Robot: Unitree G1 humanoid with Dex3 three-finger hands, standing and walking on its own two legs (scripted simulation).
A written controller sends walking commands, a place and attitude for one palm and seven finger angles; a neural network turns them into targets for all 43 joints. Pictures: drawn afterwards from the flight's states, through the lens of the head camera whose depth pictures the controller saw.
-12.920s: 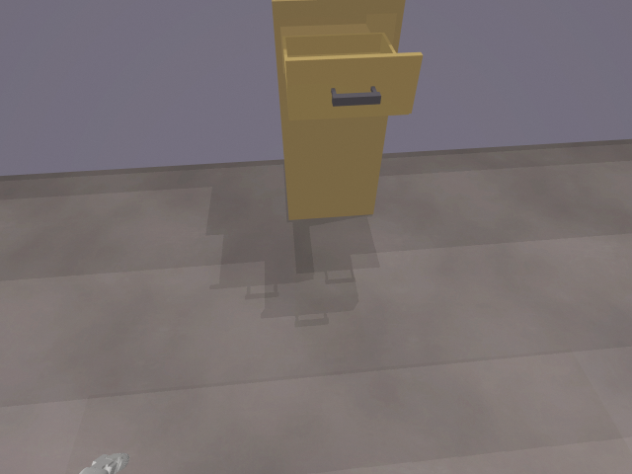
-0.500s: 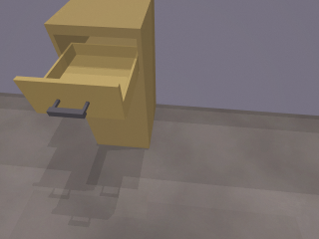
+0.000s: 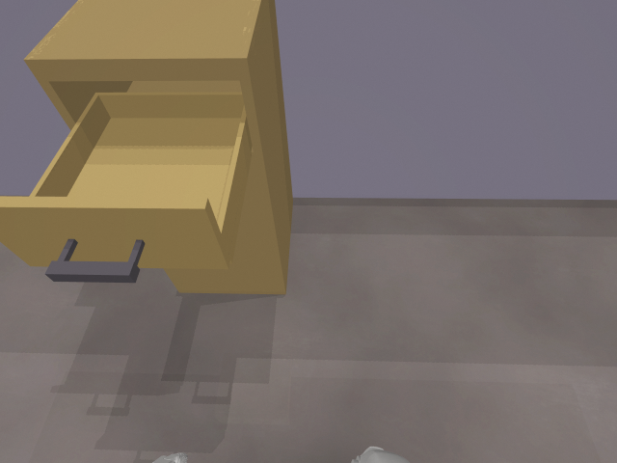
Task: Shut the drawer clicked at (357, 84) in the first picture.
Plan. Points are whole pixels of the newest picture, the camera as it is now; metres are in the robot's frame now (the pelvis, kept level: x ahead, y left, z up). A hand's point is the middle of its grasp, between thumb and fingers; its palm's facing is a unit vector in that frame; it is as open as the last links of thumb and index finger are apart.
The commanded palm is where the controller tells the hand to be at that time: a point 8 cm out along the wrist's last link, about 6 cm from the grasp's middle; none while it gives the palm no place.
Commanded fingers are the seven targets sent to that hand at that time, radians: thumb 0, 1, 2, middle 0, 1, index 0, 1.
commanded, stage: shuffle to correct the standing spot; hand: left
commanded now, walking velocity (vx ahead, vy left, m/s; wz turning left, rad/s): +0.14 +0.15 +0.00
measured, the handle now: (99, 259) +0.38 +0.33 +0.01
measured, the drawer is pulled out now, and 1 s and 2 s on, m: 0.30 0.30 0.30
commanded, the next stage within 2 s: come to a stop and stand still in 0.56 s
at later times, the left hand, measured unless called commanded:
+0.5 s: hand out of the picture +0.07 +0.26 -0.18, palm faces +0.15 -0.96 -0.23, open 7.3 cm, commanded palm none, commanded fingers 0.00 0.90 0.90 -0.20 -0.30 -0.20 -0.30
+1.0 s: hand out of the picture +0.11 +0.25 -0.15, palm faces +0.09 -0.96 -0.26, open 7.3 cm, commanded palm none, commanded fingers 0.00 0.90 0.90 -0.20 -0.30 -0.20 -0.30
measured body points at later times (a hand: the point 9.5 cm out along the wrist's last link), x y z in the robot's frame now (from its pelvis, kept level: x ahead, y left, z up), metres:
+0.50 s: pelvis +0.09 +0.06 +0.00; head +0.11 +0.08 +0.45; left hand +0.06 +0.31 -0.16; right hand +0.20 -0.18 -0.14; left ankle +0.13 +0.18 -0.73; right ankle +0.05 -0.07 -0.70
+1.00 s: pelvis +0.10 +0.06 +0.02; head +0.12 +0.04 +0.46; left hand +0.11 +0.30 -0.13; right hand +0.14 -0.16 -0.15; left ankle +0.08 +0.24 -0.69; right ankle +0.10 +0.01 -0.73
